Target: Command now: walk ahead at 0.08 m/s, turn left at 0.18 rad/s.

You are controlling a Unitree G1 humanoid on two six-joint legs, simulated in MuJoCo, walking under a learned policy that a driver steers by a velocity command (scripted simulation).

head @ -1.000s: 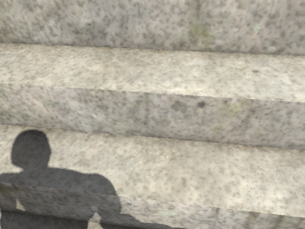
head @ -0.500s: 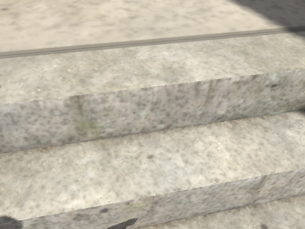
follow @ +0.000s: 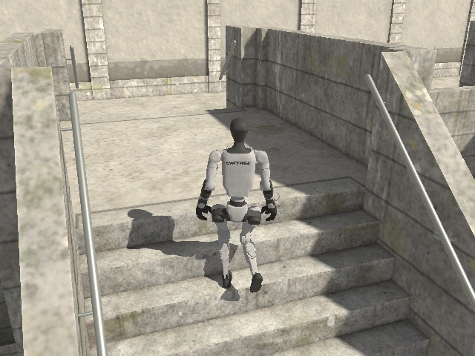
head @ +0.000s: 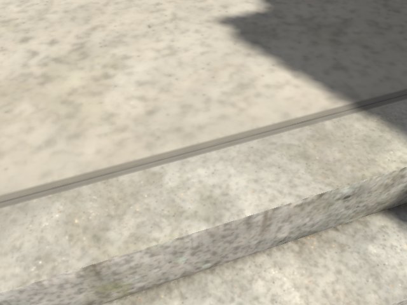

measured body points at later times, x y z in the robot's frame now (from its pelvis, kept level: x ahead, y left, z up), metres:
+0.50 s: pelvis +0.05 -0.06 +0.06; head +0.04 -0.07 +0.51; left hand +0.13 +0.21 -0.04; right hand +0.24 -0.28 -0.05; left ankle -0.03 +0.05 -0.52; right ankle +0.13 -0.16 -0.66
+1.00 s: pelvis +0.07 -0.06 +0.05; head +0.09 -0.07 +0.50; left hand +0.10 +0.21 -0.04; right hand +0.31 -0.22 -0.06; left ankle +0.04 +0.05 -0.66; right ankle +0.14 -0.12 -0.67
